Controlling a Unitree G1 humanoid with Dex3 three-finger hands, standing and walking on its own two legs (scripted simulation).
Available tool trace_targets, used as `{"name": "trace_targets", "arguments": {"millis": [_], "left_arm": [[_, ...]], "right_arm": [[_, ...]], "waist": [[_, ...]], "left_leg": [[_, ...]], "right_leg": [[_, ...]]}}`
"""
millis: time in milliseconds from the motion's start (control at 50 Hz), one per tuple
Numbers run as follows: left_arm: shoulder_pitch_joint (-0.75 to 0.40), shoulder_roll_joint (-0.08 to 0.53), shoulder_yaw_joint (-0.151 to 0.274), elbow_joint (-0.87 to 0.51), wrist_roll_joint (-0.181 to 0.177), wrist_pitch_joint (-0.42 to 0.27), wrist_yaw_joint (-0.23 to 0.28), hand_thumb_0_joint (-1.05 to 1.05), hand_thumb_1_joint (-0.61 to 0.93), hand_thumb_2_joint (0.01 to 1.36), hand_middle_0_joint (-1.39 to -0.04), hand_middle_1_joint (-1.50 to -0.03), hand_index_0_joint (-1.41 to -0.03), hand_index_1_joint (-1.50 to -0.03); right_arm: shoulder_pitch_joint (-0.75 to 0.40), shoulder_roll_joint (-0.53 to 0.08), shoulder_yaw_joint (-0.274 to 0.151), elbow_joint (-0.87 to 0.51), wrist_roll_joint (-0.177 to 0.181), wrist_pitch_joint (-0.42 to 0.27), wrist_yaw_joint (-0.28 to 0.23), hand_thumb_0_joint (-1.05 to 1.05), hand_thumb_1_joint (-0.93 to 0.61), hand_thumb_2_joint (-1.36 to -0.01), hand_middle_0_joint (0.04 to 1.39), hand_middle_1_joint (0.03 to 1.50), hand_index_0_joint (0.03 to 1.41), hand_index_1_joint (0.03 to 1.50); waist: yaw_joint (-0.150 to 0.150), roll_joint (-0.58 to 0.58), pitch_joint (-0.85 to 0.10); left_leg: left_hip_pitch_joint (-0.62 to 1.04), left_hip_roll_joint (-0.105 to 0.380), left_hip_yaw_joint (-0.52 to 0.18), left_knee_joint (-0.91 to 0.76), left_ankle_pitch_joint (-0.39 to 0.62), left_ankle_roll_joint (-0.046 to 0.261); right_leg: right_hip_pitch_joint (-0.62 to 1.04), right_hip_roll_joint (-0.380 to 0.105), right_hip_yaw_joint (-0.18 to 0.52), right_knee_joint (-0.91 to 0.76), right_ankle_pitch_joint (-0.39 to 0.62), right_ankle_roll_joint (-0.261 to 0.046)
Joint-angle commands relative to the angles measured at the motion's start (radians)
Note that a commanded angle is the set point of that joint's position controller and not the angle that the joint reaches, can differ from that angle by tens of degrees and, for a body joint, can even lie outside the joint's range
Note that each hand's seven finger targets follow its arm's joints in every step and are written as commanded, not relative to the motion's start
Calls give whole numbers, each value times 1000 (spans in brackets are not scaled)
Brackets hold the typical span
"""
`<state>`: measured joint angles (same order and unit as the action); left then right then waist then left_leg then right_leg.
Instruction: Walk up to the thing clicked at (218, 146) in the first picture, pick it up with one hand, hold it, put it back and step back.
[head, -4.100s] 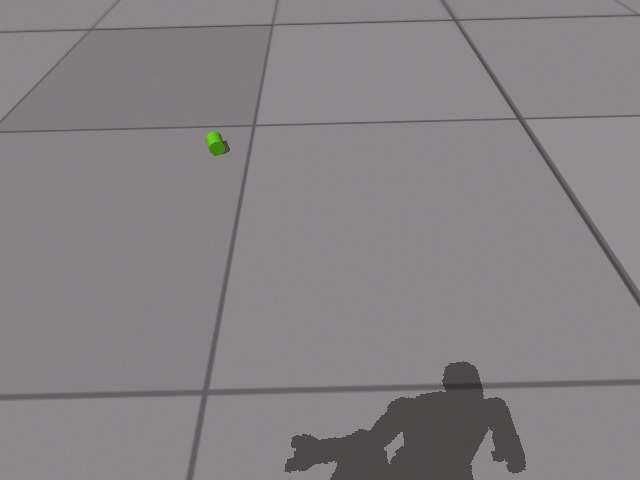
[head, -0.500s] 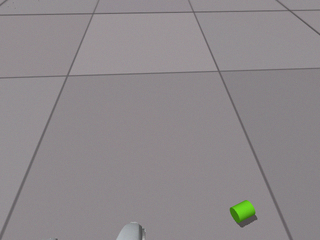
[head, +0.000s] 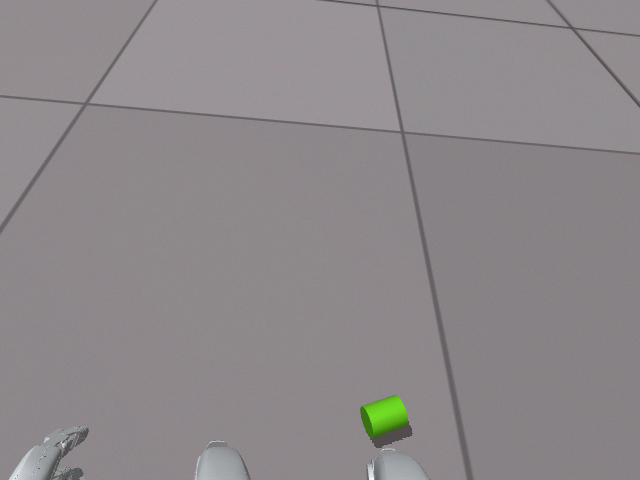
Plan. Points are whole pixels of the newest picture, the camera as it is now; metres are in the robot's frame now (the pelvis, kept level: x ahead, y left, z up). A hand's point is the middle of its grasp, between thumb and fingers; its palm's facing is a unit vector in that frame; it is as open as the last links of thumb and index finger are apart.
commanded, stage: walk up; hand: left
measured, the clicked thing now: (383, 415) +0.37 -0.23 -0.67
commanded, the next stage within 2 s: none
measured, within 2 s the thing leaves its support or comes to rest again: neither
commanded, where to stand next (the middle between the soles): +0.04 -0.45 m, yaw +8 degrees
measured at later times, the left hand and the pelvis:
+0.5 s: hand out of the picture +0.04 +0.09 -0.13, palm faces -0.03 -0.94 -0.33, open 7.4 cm; pelvis -0.03 -0.20 +0.03, yaw +4 degrees
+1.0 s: hand out of the picture -0.02 -0.14 -0.13, palm faces +0.03 -0.94 -0.35, open 7.4 cm; pelvis -0.08 -0.42 +0.02, yaw +6 degrees
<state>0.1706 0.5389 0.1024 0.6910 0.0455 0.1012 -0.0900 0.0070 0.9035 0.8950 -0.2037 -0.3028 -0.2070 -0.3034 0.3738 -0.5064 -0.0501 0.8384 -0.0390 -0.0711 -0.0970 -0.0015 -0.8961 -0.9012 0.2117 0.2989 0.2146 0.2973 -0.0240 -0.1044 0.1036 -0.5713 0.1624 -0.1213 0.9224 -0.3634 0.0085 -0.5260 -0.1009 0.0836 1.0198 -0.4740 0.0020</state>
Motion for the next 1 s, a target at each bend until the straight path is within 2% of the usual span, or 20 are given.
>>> {"name": "trace_targets", "arguments": {"millis": [0, 20, 40, 140, 240, 260, 300, 320, 400, 560, 640, 660, 680, 700, 780, 840, 880, 920, 940, 980], "left_arm": [[350, 185, 88, 36, 24, -27, 18, 0, 900, 900, -200, -300, -200, -300], [170, 301, 91, -26, 18, -39, 29, 0, 900, 900, -200, -300, -200, -300], [-30, 344, 88, -82, 1, -47, 40, 0, 900, 900, -200, -300, -200, -300], [-70, 173, 48, -36, 22, -41, 40, 0, 900, 900, -200, -300, -200, -300], [-57, 103, 5, -69, 16, -20, 35, 0, 900, 900, -200, -300, -200, -300], [-24, 51, -16, -75, 7, -22, 37, 0, 900, 900, -200, -300, -200, -300], [55, 83, -1, -86, 14, -14, 44, 0, 900, 900, -200, -300, -200, -300], [37, 151, 19, -67, 18, -7, 50, 0, 900, 900, -200, -300, -200, -300], [50, 150, 47, -53, 1, -14, 40, 0, 900, 900, -200, -300, -200, -300], [6, 131, 53, -70, -4, -10, 8, 0, 900, 900, -200, -300, -200, -300], [213, 141, 85, 27, 5, -15, 10, 0, 900, 900, -200, -300, -200, -300], [289, 159, 91, 48, 28, -22, 18, 0, 900, 900, -200, -300, -200, -300], [218, 277, 104, 5, 29, -34, 25, 0, 900, 900, -200, -300, -200, -300], [-7, 347, 102, -58, 16, -44, 37, 0, 900, 900, -200, -300, -200, -300], [-84, 210, 72, -52, 23, -39, 48, 0, 900, 900, -200, -300, -200, -300], [-67, 140, 39, -63, 32, -27, 39, 0, 900, 900, -200, -300, -200, -300], [-64, 84, 16, -73, 16, -19, 44, 0, 900, 900, -200, -300, -200, -300], [48, 21, -6, -56, -4, -19, 55, 0, 900, 900, -200, -300, -200, -300], [47, 115, 22, -42, -1, -10, 68, 0, 900, 900, -200, -300, -200, -300], [35, 122, 38, -22, -9, -13, 67, 0, 900, 900, -200, -300, -200, -300]], "right_arm": [[-80, -229, -63, -38, -6, 11, -34, 0, -900, -900, 200, 300, 200, 300], [-105, -169, -56, -69, 15, 17, -49, 0, -900, -900, 200, 300, 200, 300], [-108, -195, -78, -47, 18, 19, -64, 0, -900, -900, 200, 300, 200, 300], [133, -215, -71, 129, 51, 9, -30, 0, -900, -900, 200, 300, 200, 300], [238, -165, -61, 117, 44, -17, -26, 0, -900, -900, 200, 300, 200, 300], [256, -202, -75, 104, 25, -25, -33, 0, -900, -900, 200, 300, 200, 300], [175, -374, -119, 22, 18, -28, -50, 0, -900, -900, 200, 300, 200, 300], [155, -367, -124, 18, 38, -25, -50, 0, -900, -900, 200, 300, 200, 300], [77, -268, -102, -11, 38, -18, -43, 0, -900, -900, 200, 300, 200, 300], [34, -349, -128, -39, -2, -16, -32, 0, -900, -900, 200, 300, 200, 300], [-75, -323, -112, -31, -9, 7, -27, 0, -900, -900, 200, 300, 200, 300], [-64, -238, -84, -24, -10, 19, -29, 0, -900, -900, 200, 300, 200, 300], [-90, -148, -59, -65, 18, 25, -35, 0, -900, -900, 200, 300, 200, 300], [-141, -192, -88, -64, 19, 26, -60, 0, -900, -900, 200, 300, 200, 300], [80, -224, -84, 107, 56, 6, -39, 0, -900, -900, 200, 300, 200, 300], [111, -187, -80, 117, 52, -3, -21, 0, -900, -900, 200, 300, 200, 300], [198, -183, -76, 132, 34, -20, -24, 0, -900, -900, 200, 300, 200, 300], [83, -321, -105, 44, -2, -33, -32, 0, -900, -900, 200, 300, 200, 300], [74, -359, -117, 34, 25, -32, -32, 0, -900, -900, 200, 300, 200, 300], [-3, -297, -101, 26, 25, -28, -36, 0, -900, -900, 200, 300, 200, 300]], "waist": [[238, -56, -133], [166, -273, -61], [67, -178, 3], [12, -155, -47], [-11, -81, -96], [-28, 37, -128], [6, 183, -105], [-10, 116, -101], [34, 151, -89], [5, 328, -87], [142, 237, -159], [198, 34, -142], [178, -275, -74], [90, -270, -14], [11, -178, -40], [21, -168, -54], [-24, -57, -102], [22, 181, -128], [-7, 141, -169], [40, 107, -98]], "left_leg": [[-335, -119, 139, 172, -303, 86], [-383, -244, 122, 367, -325, 43], [-294, -171, 14, 437, -224, 40], [-43, -131, 139, 188, -126, 48], [322, -161, 151, -349, 116, 70], [460, -96, 13, -449, 149, 68], [501, 364, -591, -488, 326, 260], [415, 369, -563, -484, 337, 307], [281, 146, -174, -384, 306, 237], [161, 118, -133, -379, -91, 223], [-98, 27, 20, -160, -135, 126], [-235, -57, 135, 113, -207, 81], [-364, -216, 170, 337, -345, 33], [-281, -174, 39, 406, -298, 29], [-45, -114, 140, 227, -144, 28], [158, -159, 198, -64, -76, 43], [356, -139, 111, -344, 78, 57], [489, 265, -539, -479, 169, 214], [416, 355, -618, -494, 209, 300], [317, 215, -365, -435, 227, 268]], "right_leg": [[356, 23, 16, -439, -113, -36], [137, -196, 538, -775, -245, -140], [31, -269, 698, -891, -346, -196], [161, -75, 166, -579, -26, -220], [122, -53, 61, -395, 385, -234], [22, -19, 21, -241, 352, -168], [-275, 81, 69, 89, -105, -29], [-222, 71, 131, 214, -119, -29], [-150, 100, 153, 311, 56, -23], [-85, 18, 2, 77, -24, 20], [307, 77, -104, -263, 13, -10], [355, 81, -52, -374, -31, -32], [157, -165, 463, -670, -143, -114], [27, -238, 663, -835, -229, -193], [84, -119, 240, -531, 32, -219], [63, -59, 137, -454, 243, -229], [16, -15, 59, -233, 313, -172], [-255, 104, 50, 66, -55, -45], [-187, 86, 125, 188, -163, -32], [-164, 77, 166, 281, -41, -35]]}}
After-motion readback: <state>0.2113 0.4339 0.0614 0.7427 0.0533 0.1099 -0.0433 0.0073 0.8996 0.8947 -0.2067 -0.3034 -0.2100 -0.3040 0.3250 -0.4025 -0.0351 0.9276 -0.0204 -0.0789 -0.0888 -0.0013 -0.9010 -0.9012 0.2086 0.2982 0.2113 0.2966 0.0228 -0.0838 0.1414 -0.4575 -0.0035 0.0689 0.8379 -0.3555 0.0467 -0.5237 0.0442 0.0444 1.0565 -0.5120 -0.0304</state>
